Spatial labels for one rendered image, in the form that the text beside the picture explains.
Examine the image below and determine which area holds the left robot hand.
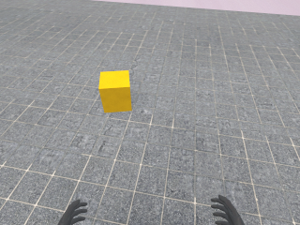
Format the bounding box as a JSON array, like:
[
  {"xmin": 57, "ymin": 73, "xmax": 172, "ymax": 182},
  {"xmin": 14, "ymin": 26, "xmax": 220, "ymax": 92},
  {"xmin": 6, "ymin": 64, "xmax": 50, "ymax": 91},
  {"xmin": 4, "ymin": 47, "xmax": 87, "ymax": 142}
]
[{"xmin": 57, "ymin": 199, "xmax": 88, "ymax": 225}]

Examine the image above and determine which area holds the right robot hand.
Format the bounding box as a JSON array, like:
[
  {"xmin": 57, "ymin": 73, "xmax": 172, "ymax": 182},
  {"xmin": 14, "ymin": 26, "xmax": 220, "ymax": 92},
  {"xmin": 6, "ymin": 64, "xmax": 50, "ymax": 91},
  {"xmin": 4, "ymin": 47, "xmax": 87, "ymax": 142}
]
[{"xmin": 211, "ymin": 195, "xmax": 245, "ymax": 225}]

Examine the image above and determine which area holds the carton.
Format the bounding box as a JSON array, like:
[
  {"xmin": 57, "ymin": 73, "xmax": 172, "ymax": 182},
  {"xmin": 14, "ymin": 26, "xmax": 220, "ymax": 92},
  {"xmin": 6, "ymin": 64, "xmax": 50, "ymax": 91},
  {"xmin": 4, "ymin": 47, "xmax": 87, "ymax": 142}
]
[{"xmin": 98, "ymin": 70, "xmax": 132, "ymax": 113}]

